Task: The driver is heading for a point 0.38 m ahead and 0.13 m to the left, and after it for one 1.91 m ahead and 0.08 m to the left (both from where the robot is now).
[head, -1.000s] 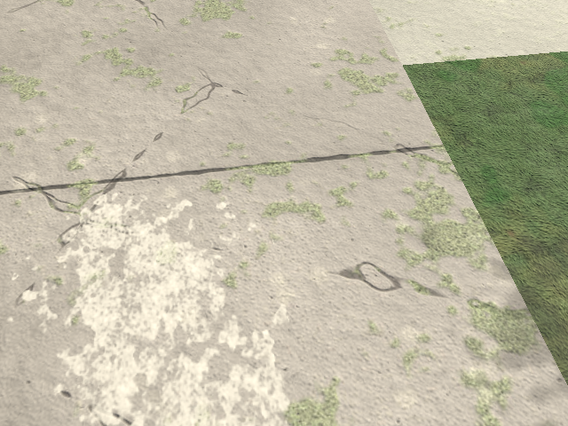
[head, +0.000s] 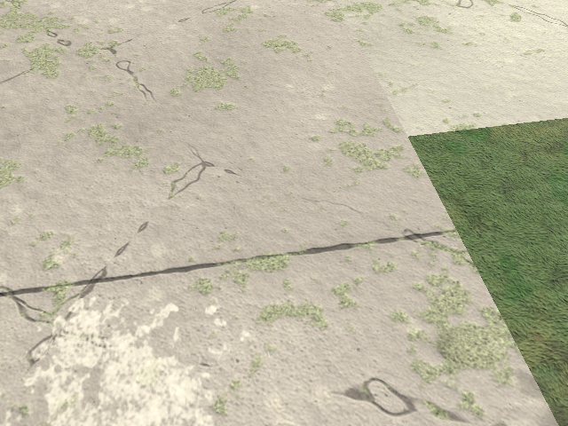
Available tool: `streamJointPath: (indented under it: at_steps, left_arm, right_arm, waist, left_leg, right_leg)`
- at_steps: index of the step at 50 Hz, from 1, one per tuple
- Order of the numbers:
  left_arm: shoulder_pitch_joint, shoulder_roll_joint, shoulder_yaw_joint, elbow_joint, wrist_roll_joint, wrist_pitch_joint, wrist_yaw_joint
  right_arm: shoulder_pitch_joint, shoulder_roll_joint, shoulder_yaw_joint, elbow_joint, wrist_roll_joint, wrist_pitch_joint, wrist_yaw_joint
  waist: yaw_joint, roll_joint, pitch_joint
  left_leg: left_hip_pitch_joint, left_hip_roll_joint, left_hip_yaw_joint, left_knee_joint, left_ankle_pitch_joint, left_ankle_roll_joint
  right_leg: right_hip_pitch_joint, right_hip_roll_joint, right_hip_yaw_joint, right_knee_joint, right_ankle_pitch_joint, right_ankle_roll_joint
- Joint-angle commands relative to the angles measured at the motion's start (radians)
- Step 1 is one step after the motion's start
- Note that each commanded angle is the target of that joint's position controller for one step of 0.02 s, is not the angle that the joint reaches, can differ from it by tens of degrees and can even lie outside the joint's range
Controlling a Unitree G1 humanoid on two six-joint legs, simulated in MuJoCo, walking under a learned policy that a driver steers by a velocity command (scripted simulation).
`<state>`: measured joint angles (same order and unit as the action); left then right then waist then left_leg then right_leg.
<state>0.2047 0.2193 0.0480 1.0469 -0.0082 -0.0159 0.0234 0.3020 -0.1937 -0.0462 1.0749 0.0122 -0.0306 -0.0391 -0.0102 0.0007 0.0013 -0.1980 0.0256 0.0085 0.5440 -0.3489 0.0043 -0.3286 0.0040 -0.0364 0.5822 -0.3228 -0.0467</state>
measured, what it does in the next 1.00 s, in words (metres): walks ahead, turning left: left foot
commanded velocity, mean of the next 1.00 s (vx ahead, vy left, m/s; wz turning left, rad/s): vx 0.28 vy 0.00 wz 0.37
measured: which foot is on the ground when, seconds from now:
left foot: down 0.00-0.14, up 0.16-0.60, down 0.62-1.00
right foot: down 0.00-0.62, up 0.64-1.00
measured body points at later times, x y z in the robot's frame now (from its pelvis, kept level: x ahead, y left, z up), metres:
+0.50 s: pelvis +0.19 -0.01 +0.00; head +0.21 -0.01 +0.45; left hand +0.09 +0.22 -0.15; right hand +0.40 -0.21 -0.12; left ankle +0.35 +0.16 -0.68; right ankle +0.05 -0.11 -0.73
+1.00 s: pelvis +0.36 +0.06 +0.00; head +0.39 +0.09 +0.45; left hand +0.39 +0.37 -0.12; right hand +0.59 -0.15 -0.10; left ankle +0.38 +0.13 -0.73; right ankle +0.52 -0.08 -0.69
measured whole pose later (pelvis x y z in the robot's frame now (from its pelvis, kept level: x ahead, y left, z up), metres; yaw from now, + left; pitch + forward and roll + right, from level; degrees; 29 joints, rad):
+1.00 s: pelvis +0.36 +0.06 +0.00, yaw +24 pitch +3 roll +0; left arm 0.11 0.28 0.07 0.81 0.01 -0.02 0.06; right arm 0.16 -0.27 -0.07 0.78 -0.01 -0.01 -0.02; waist -0.02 -0.03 0.02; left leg -0.35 -0.14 -0.09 0.45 -0.14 0.10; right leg -0.61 -0.08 0.10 0.83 -0.19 0.08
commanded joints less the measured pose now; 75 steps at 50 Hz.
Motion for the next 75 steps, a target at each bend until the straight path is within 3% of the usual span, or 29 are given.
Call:
streamJointPath:
  at_steps: [1,3,6,8,10,13,19,24,26,28,30,31,32,33,34,35,37,40,44,49,53,55,57,59,64,67,68,70,75]
  left_arm:
    - [-0.104,0.050,0.010,-0.076,-0.011,-0.048,-0.014]
    - [-0.082,0.054,0.013,-0.074,-0.017,-0.071,-0.028]
    - [0.143,0.101,0.042,0.010,-0.019,-0.077,-0.025]
    - [0.386,0.244,0.077,0.059,-0.007,-0.085,-0.027]
    - [0.255,0.106,0.028,0.023,0.008,-0.103,-0.024]
    - [0.156,0.061,0.005,-0.001,0.011,-0.101,-0.031]
    - [0.174,0.120,0.011,0.001,0.033,-0.091,-0.001]
    - [0.230,0.137,0.019,0.007,0.014,-0.084,0.009]
    - [0.207,0.154,0.024,-0.004,0.010,-0.070,0.015]
    - [0.179,0.188,0.034,-0.025,0.002,-0.053,0.028]
    - [0.119,0.211,0.039,-0.062,-0.004,-0.047,0.031]
    - [0.126,0.178,0.030,-0.092,0.016,-0.059,0.022]
    - [0.265,0.055,-0.004,-0.123,0.031,-0.087,-0.001]
    - [0.202,0.127,0.010,-0.138,0.003,-0.115,-0.018]
    - [0.095,0.146,0.019,-0.180,-0.030,-0.115,-0.014]
    - [0.063,0.146,0.023,-0.185,-0.020,-0.104,0.000]
    - [0.082,0.182,0.046,-0.186,0.007,-0.062,0.025]
    - [0.083,0.145,0.048,-0.220,0.023,-0.027,0.040]
    - [-0.010,0.149,0.049,-0.271,0.029,-0.010,0.052]
    - [-0.074,0.120,0.029,-0.284,0.016,-0.010,0.034]
    - [-0.060,0.130,0.025,-0.274,0.009,-0.028,0.010]
    - [-0.068,0.174,0.031,-0.291,0.022,-0.036,0.004]
    - [-0.090,0.267,0.055,-0.305,0.015,-0.027,0.003]
    - [-0.060,0.207,0.051,-0.304,0.002,-0.014,-0.003]
    - [-0.085,0.192,0.056,-0.359,-0.002,-0.002,0.006]
    - [-0.083,0.151,0.046,-0.399,0.004,0.005,-0.003]
    - [-0.091,0.178,0.057,-0.402,0.004,0.008,-0.007]
    - [-0.061,0.165,0.060,-0.387,-0.010,0.024,-0.004]
    - [-0.123,0.110,0.029,-0.439,-0.021,0.031,-0.032]
  right_arm:
    - [0.098,-0.204,-0.048,-0.012,0.015,-0.028,-0.003]
    - [0.064,-0.177,-0.045,-0.022,0.016,-0.045,0.003]
    - [-0.057,-0.160,-0.040,-0.067,0.023,-0.044,0.016]
    - [-0.095,-0.067,-0.016,-0.125,0.018,-0.068,0.015]
    - [-0.075,-0.113,-0.034,-0.102,0.047,-0.077,0.028]
    - [-0.085,-0.102,-0.047,-0.091,0.036,-0.063,0.033]
    - [-0.233,-0.044,-0.030,-0.172,0.020,-0.035,0.056]
    - [-0.387,-0.041,-0.011,-0.258,0.015,-0.030,0.085]
    - [-0.407,-0.053,-0.015,-0.290,0.010,-0.031,0.099]
    - [-0.312,-0.098,-0.036,-0.289,0.005,-0.030,0.110]
    - [-0.053,-0.205,-0.088,-0.234,0.007,-0.027,0.103]
    - [0.027,-0.278,-0.108,-0.223,0.001,-0.017,0.075]
    - [-0.063,-0.355,-0.104,-0.284,-0.028,-0.017,0.062]
    - [-0.009,-0.307,-0.091,-0.292,-0.032,-0.009,0.063]
    - [-0.086,-0.254,-0.077,-0.310,-0.025,-0.014,0.063]
    - [-0.169,-0.214,-0.068,-0.320,0.001,-0.020,0.067]
    - [-0.225,-0.183,-0.058,-0.341,-0.006,-0.022,0.065]
    - [-0.208,-0.220,-0.067,-0.343,-0.023,-0.025,0.057]
    - [-0.174,-0.238,-0.071,-0.361,-0.008,0.001,0.026]
    - [-0.163,-0.169,-0.035,-0.353,-0.029,0.014,0.006]
    - [-0.148,-0.152,-0.012,-0.318,-0.047,-0.001,0.027]
    - [-0.104,-0.167,-0.011,-0.306,-0.033,-0.004,0.026]
    - [-0.025,-0.189,-0.024,-0.310,-0.037,-0.012,0.015]
    - [-0.106,-0.186,-0.031,-0.332,-0.030,0.003,0.003]
    - [-0.080,-0.168,-0.051,-0.351,-0.025,0.040,-0.004]
    - [-0.070,-0.212,-0.064,-0.367,-0.036,0.037,-0.008]
    - [-0.065,-0.201,-0.057,-0.383,-0.040,0.026,-0.010]
    - [-0.137,-0.209,-0.060,-0.402,-0.024,0.012,-0.012]
    - [-0.133,-0.246,-0.076,-0.389,-0.014,0.038,-0.016]
  waist:
    - [-0.037,0.173,0.134]
    - [-0.006,0.156,0.132]
    - [0.110,0.075,0.069]
    - [0.175,-0.324,-0.032]
    - [0.090,-0.115,0.034]
    - [0.039,-0.083,0.063]
    - [0.045,-0.048,0.107]
    - [0.076,-0.043,0.146]
    - [0.051,-0.055,0.147]
    - [-0.015,-0.117,0.055]
    - [-0.152,-0.122,-0.090]
    - [-0.160,0.029,-0.173]
    - [-0.007,0.246,-0.350]
    - [-0.085,0.106,-0.495]
    - [-0.067,0.065,-0.348]
    - [-0.022,-0.024,-0.179]
    - [0.035,-0.032,-0.105]
    - [0.060,0.034,-0.104]
    - [0.032,0.074,-0.138]
    - [-0.003,0.107,-0.128]
    - [0.004,0.109,-0.104]
    - [0.008,0.064,-0.089]
    - [-0.065,-0.128,-0.123]
    - [-0.021,-0.177,-0.107]
    - [-0.028,-0.099,-0.098]
    - [-0.016,0.196,-0.092]
    - [-0.025,0.128,-0.092]
    - [0.013,0.035,-0.060]
    - [-0.023,0.133,-0.080]
  left_leg:
    - [0.004,0.286,-0.390,-0.328,-0.342,0.213]
    - [0.029,0.300,-0.372,-0.294,-0.178,0.210]
    - [-0.193,0.146,-0.163,-0.105,0.077,0.112]
    - [-0.564,-0.074,-0.008,0.512,-0.162,0.015]
    - [-0.649,0.004,-0.172,0.716,-0.082,0.076]
    - [-0.589,0.066,-0.144,0.590,0.128,0.101]
    - [-0.588,0.063,-0.076,0.354,0.315,0.049]
    - [-0.532,0.050,0.029,0.156,0.389,0.069]
    - [-0.469,0.012,0.083,0.101,0.344,0.090]
    - [-0.305,-0.063,0.140,0.116,0.271,0.117]
    - [0.045,-0.110,0.103,0.002,0.353,0.176]
    - [0.307,0.038,-0.112,-0.017,0.607,0.232]
    - [0.604,0.346,-0.635,-0.007,1.004,0.460]
    - [0.552,0.358,-0.679,-0.116,0.880,0.476]
    - [0.421,0.300,-0.534,-0.143,0.758,0.414]
    - [0.222,0.234,-0.412,-0.184,0.692,0.353]
    - [-0.030,0.175,-0.326,-0.232,0.601,0.310]
    - [-0.154,0.124,-0.277,-0.245,0.638,0.305]
    - [-0.099,0.102,-0.319,-0.226,0.467,0.266]
    - [-0.083,0.104,-0.288,-0.235,0.246,0.217]
    - [-0.104,0.118,-0.256,-0.182,0.307,0.209]
    - [-0.069,0.084,-0.244,-0.113,0.329,0.145]
    - [-0.092,-0.047,-0.116,-0.017,0.204,0.077]
    - [-0.079,-0.080,-0.033,0.059,0.136,0.045]
    - [-0.009,-0.014,-0.076,0.000,0.170,0.087]
    - [0.120,0.343,-0.416,-0.166,0.563,0.291]
    - [0.141,0.404,-0.449,-0.168,0.695,0.347]
    - [0.139,0.353,-0.318,-0.158,0.700,0.300]
    - [0.109,0.231,-0.051,-0.155,0.685,0.213]
  right_leg:
    - [-0.198,-0.001,-0.021,0.124,-0.057,-0.035]
    - [-0.189,-0.028,-0.005,0.100,-0.062,-0.058]
    - [0.248,-0.016,0.025,-0.116,0.047,-0.072]
    - [0.561,-0.386,0.658,-0.387,-0.001,-0.248]
    - [0.483,-0.375,0.504,-0.352,0.069,-0.191]
    - [0.384,-0.268,0.196,-0.385,0.278,-0.086]
    - [0.297,-0.246,0.000,-0.458,0.421,-0.090]
    - [0.336,-0.263,-0.122,-0.464,0.478,-0.078]
    - [0.363,-0.264,-0.173,-0.368,0.759,-0.059]
    - [0.386,-0.265,-0.195,-0.183,1.125,-0.035]
    - [0.285,-0.222,-0.187,0.173,1.086,0.011]
    - [0.047,-0.138,-0.182,0.514,0.526,0.071]
    - [-0.290,0.057,-0.050,0.923,-0.366,0.123]
    - [-0.287,0.033,0.155,0.989,-0.332,0.100]
    - [-0.342,-0.013,0.143,0.944,-0.247,0.077]
    - [-0.354,-0.056,0.115,0.846,-0.173,0.082]
    - [-0.234,-0.100,0.119,0.730,-0.111,0.081]
    - [-0.181,-0.082,0.106,0.602,-0.051,0.099]
    - [-0.269,-0.061,0.129,0.449,0.046,0.129]
    - [-0.191,-0.098,0.131,0.212,0.167,0.132]
    - [0.010,-0.063,0.081,0.018,0.126,0.095]
    - [0.077,-0.078,0.111,-0.126,0.337,0.053]
    - [0.120,-0.152,0.211,-0.070,0.567,-0.026]
    - [0.053,-0.168,0.294,-0.128,0.416,-0.065]
    - [-0.074,-0.115,0.309,-0.049,0.332,-0.046]
    - [-0.314,0.015,0.100,0.323,-0.213,0.062]
    - [-0.371,-0.013,0.127,0.514,-0.308,0.074]
    - [-0.414,-0.053,0.150,0.585,-0.232,0.091]
    - [-0.229,-0.044,0.016,0.280,-0.045,0.107]
Velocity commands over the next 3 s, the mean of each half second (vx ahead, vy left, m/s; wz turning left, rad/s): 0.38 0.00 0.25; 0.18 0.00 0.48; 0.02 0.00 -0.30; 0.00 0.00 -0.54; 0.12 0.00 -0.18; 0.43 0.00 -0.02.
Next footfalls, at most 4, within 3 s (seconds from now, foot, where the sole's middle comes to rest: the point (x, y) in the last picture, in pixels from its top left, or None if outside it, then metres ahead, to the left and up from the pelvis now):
0.62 left None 0.41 0.14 -0.77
1.10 right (320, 423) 0.53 -0.06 -0.77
1.62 right None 0.52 -0.10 -0.77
2.08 left None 0.52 0.12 -0.77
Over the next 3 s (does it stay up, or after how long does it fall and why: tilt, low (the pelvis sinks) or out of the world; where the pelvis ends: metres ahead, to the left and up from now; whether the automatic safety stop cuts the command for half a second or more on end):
stays up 0.71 0.02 0.01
